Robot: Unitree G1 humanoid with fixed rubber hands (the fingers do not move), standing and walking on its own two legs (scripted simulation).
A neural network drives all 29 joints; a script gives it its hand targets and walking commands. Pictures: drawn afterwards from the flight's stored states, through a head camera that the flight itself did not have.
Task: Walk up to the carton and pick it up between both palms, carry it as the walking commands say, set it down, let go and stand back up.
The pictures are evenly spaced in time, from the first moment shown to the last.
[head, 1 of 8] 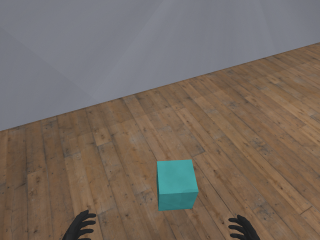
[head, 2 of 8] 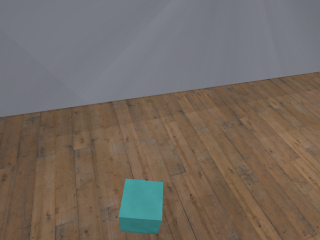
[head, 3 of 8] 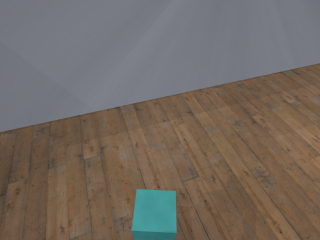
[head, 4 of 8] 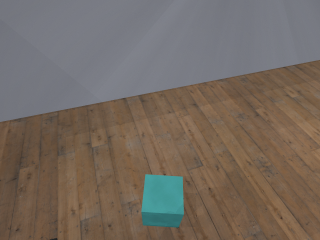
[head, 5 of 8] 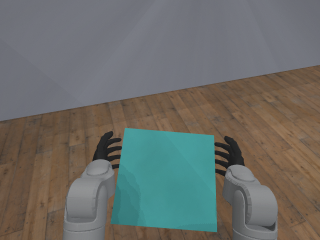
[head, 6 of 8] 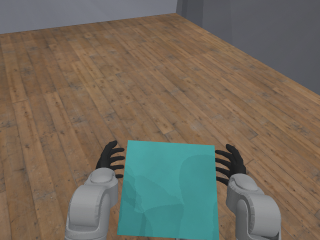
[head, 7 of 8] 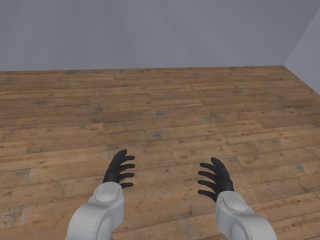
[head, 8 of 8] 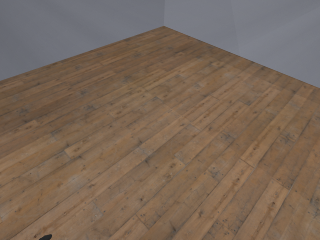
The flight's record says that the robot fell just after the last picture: no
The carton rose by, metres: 0.63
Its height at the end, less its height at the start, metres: +0.00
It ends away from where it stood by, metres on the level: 2.57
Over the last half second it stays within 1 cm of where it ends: yes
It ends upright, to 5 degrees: no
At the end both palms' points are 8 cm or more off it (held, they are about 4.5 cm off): yes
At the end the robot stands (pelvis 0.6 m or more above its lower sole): yes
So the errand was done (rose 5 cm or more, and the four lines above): no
